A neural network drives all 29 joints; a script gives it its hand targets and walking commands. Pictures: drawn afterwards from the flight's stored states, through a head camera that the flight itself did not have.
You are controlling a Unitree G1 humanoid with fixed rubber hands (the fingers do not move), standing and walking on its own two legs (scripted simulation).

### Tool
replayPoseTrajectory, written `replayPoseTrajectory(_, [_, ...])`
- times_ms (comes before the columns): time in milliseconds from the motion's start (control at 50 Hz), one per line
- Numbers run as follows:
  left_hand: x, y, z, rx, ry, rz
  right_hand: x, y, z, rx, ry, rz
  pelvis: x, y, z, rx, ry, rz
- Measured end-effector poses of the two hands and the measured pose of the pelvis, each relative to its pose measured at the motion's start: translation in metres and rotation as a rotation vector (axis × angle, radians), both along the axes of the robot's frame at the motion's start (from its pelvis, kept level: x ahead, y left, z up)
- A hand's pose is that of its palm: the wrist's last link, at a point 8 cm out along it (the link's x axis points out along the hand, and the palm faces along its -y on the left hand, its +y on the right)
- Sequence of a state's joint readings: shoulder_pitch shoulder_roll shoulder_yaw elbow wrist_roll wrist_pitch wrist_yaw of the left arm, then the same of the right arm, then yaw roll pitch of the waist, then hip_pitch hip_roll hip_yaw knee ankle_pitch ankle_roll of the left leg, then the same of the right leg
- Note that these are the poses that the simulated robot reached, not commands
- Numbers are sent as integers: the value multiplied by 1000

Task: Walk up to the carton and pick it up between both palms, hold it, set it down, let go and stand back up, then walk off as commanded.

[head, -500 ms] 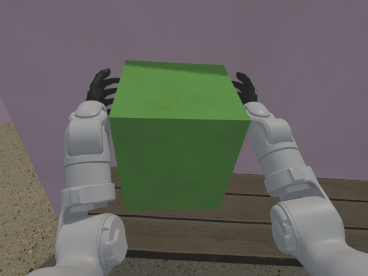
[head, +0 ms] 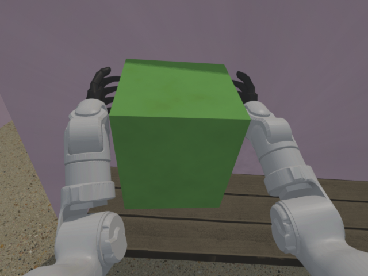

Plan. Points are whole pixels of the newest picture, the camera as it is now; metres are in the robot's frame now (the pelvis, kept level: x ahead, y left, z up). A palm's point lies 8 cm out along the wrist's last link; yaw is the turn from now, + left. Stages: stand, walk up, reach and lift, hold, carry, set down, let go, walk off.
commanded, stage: hold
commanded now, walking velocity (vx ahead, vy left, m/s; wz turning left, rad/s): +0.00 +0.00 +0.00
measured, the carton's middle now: (174, 136) +0.36 +0.01 +0.20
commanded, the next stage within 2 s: none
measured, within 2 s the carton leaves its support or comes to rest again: neither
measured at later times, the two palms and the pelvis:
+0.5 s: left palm (97, 105) +0.37 +0.16 +0.27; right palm (245, 107) +0.37 -0.14 +0.26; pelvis +0.00 +0.00 +0.00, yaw +0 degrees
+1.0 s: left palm (97, 104) +0.36 +0.16 +0.27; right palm (247, 106) +0.37 -0.15 +0.27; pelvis +0.00 +0.00 +0.00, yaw +0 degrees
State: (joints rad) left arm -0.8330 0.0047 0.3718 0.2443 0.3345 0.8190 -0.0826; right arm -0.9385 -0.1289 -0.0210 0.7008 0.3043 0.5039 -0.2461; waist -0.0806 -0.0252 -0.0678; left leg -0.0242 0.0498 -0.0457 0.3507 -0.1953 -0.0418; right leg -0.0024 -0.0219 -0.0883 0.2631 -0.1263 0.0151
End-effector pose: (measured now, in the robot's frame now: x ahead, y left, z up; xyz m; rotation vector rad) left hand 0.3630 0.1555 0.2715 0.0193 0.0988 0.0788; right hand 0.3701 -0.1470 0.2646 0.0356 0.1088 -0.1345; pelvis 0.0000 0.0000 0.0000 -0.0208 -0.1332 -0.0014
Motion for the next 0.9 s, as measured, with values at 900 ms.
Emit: replayPoseTrajectory(900, [1, 0, -1, 1, 9, 0, 0, 0, -2, -2, 12, 0, 1, 1, 0, 0, 0, 0])
